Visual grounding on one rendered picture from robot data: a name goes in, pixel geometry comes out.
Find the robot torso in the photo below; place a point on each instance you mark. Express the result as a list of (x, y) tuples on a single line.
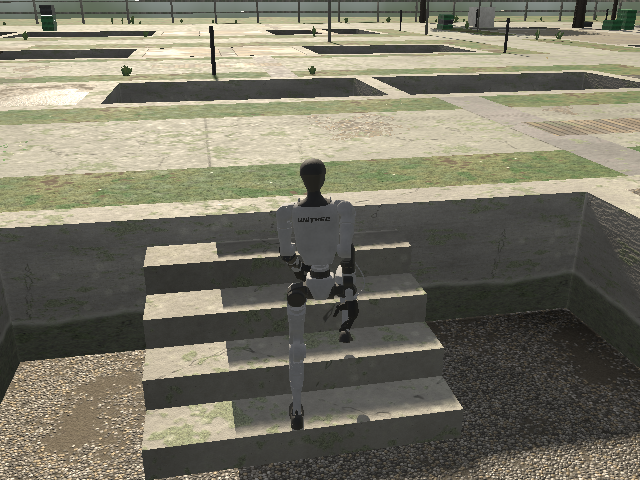
[(316, 232)]

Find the right robot upper arm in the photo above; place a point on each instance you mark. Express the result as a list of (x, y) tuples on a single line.
[(347, 212)]

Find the left robot shin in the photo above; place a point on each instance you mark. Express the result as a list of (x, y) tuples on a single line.
[(296, 378)]

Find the right robot forearm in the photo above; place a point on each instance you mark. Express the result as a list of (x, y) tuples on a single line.
[(348, 276)]

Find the robot right hand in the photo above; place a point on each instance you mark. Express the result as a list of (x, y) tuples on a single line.
[(352, 307)]

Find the left robot upper arm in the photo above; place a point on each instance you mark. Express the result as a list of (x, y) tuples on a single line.
[(283, 214)]

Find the left robot forearm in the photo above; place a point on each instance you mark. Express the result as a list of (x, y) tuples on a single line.
[(293, 262)]

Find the robot left hand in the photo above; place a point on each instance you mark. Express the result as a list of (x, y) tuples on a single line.
[(300, 275)]

